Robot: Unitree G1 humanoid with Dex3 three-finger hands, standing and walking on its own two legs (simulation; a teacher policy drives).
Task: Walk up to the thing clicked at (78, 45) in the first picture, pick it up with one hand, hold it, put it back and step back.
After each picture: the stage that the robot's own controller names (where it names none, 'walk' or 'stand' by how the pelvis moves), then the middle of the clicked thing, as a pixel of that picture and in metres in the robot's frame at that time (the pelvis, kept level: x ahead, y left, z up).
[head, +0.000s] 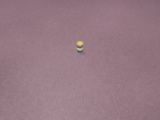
stand; (79, 47) +1.32 +0.06 -0.72
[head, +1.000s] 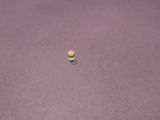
walk; (71, 56) +1.20 +0.22 -0.71
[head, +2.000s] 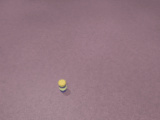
walk; (62, 85) +0.78 +0.25 -0.71
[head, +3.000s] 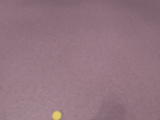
stand; (57, 118) +0.47 +0.19 -0.69
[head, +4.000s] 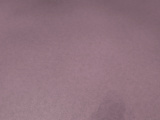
stand; out of the picture +0.43 +0.21 -0.72
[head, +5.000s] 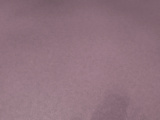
stand; out of the picture +0.38 +0.21 -0.73
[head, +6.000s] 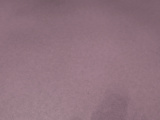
stand; out of the picture +0.38 +0.21 -0.73
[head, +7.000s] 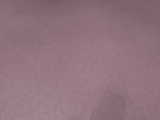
stand; out of the picture +0.38 +0.21 -0.73
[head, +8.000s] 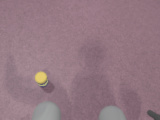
go down; (42, 79) +0.45 +0.21 -0.48
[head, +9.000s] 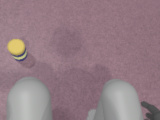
go down; (18, 50) +0.47 +0.27 -0.30
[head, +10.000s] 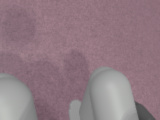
close in; out of the picture +0.44 +0.30 -0.24
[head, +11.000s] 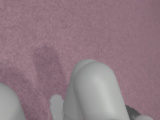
close; out of the picture +0.43 +0.32 -0.22
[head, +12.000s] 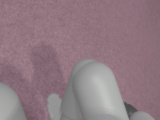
lift; out of the picture +0.42 +0.31 -0.23
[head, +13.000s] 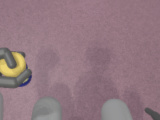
lift; (17, 71) +0.35 +0.22 -0.02
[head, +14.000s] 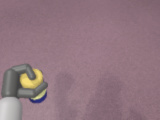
hold; (34, 87) +0.33 +0.18 -0.01
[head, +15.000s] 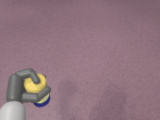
hold; (38, 91) +0.33 +0.17 +0.00
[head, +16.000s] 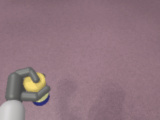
hold; (37, 90) +0.33 +0.17 +0.00
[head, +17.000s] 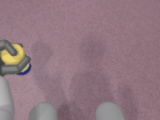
crouch; (17, 60) +0.41 +0.22 -0.08
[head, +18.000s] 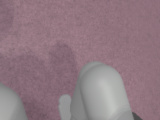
lower; out of the picture +0.41 +0.33 -0.22
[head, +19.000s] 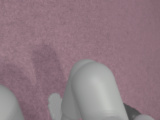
lower; out of the picture +0.41 +0.34 -0.22
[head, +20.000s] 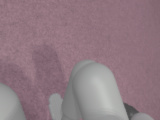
lower; out of the picture +0.41 +0.33 -0.23
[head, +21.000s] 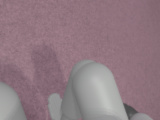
lower; out of the picture +0.41 +0.33 -0.23
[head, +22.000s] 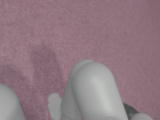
rest; out of the picture +0.42 +0.33 -0.23
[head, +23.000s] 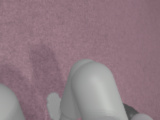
withdraw; out of the picture +0.41 +0.33 -0.23
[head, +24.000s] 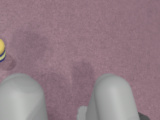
stand; out of the picture +0.43 +0.29 -0.26
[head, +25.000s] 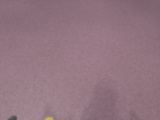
stand; out of the picture +0.40 +0.20 -0.64
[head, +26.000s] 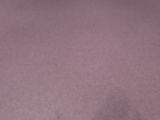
stand; out of the picture +0.40 +0.21 -0.67
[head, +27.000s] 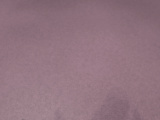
stand; out of the picture +0.40 +0.21 -0.67
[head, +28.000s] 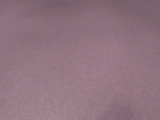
stand; out of the picture +0.41 +0.20 -0.72
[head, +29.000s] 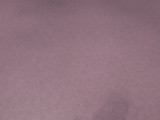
stand; out of the picture +0.38 +0.21 -0.73
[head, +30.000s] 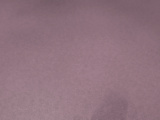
walk; out of the picture +0.38 +0.21 -0.73
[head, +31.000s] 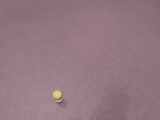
walk; (58, 97) +0.56 +0.23 -0.70
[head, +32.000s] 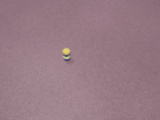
walk; (66, 54) +0.94 +0.17 -0.69
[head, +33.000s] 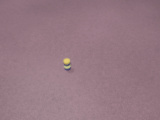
stand; (67, 64) +1.03 +0.22 -0.70
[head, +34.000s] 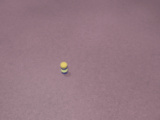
stand; (64, 68) +1.01 +0.21 -0.73
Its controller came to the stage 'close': yes
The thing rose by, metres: 0.71
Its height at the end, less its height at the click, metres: +0.00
